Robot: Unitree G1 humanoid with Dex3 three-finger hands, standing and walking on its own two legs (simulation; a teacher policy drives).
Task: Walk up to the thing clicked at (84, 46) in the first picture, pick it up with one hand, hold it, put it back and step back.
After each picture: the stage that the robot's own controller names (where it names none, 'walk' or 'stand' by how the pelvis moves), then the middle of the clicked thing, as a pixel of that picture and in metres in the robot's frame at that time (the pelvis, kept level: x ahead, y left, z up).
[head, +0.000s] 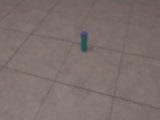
stand; (84, 42) +1.32 +0.02 -0.65
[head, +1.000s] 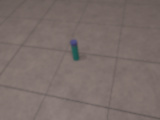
walk; (75, 50) +1.19 +0.21 -0.64
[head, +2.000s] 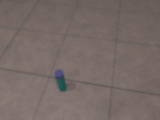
walk; (61, 81) +0.71 +0.25 -0.64
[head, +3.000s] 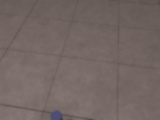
stand; out of the picture +0.40 +0.19 -0.63
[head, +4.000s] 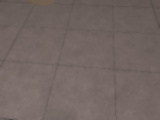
stand; out of the picture +0.35 +0.21 -0.66
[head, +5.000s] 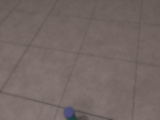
stand; (71, 117) +0.41 +0.18 -0.64
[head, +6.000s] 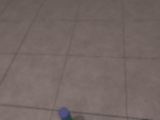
stand; (66, 118) +0.43 +0.21 -0.61
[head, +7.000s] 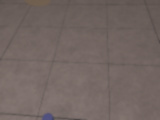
stand; out of the picture +0.42 +0.27 -0.64
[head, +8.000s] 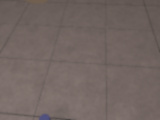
stand; out of the picture +0.41 +0.28 -0.65
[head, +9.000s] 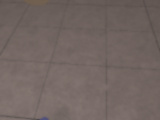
stand; out of the picture +0.39 +0.28 -0.66
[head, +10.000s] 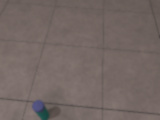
go down; (41, 111) +0.41 +0.28 -0.61
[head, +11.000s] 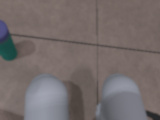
go down; (3, 43) +0.45 +0.31 -0.22
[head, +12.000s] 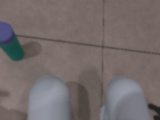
close in; (10, 45) +0.46 +0.31 -0.23
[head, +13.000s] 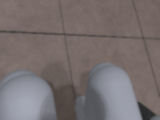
close in; out of the picture +0.43 +0.34 -0.15
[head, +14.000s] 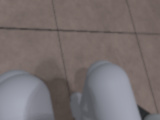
close; out of the picture +0.42 +0.35 -0.16
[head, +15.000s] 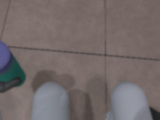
lift; (7, 69) +0.34 +0.26 -0.03
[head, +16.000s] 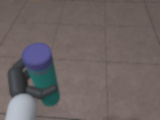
hold; (45, 80) +0.32 +0.14 +0.08
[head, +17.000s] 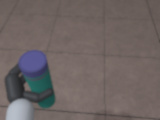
hold; (40, 84) +0.33 +0.16 +0.03
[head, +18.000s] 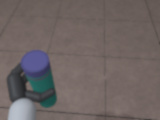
hold; (42, 83) +0.33 +0.16 +0.04
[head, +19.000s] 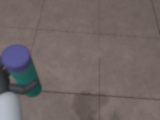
crouch; (26, 75) +0.36 +0.20 -0.01
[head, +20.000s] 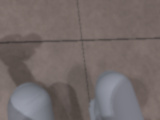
lower; out of the picture +0.49 +0.29 -0.05
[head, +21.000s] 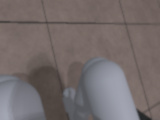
lower; out of the picture +0.44 +0.34 -0.16
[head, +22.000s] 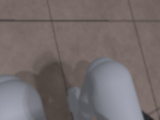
lower; out of the picture +0.42 +0.34 -0.16
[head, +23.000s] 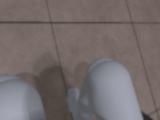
lower; out of the picture +0.42 +0.33 -0.16
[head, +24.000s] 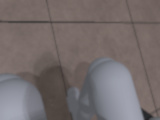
lower; out of the picture +0.42 +0.34 -0.16
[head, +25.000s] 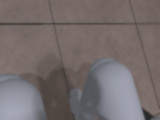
open; out of the picture +0.42 +0.35 -0.16
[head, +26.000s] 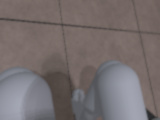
stand; out of the picture +0.41 +0.34 -0.17
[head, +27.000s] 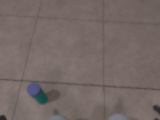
stand; (38, 94) +0.41 +0.27 -0.49
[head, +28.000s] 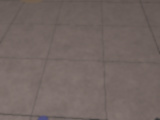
stand; out of the picture +0.39 +0.27 -0.60
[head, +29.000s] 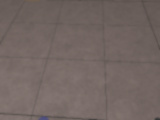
stand; out of the picture +0.38 +0.27 -0.60
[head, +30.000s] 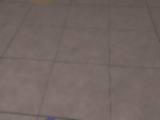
stand; out of the picture +0.39 +0.25 -0.64
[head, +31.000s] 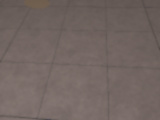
stand; out of the picture +0.39 +0.27 -0.66
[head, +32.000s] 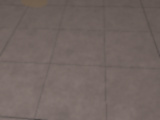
stand; out of the picture +0.38 +0.28 -0.66
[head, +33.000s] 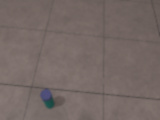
walk; (48, 99) +0.44 +0.21 -0.64
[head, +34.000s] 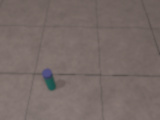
walk; (49, 80) +0.63 +0.28 -0.63
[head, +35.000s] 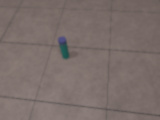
walk; (64, 48) +0.97 +0.25 -0.63
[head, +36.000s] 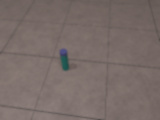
stand; (64, 60) +0.99 +0.22 -0.65
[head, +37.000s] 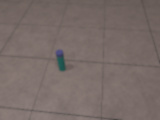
stand; (60, 61) +1.03 +0.24 -0.66
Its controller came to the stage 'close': yes
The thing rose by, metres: 0.68
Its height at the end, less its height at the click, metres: +0.00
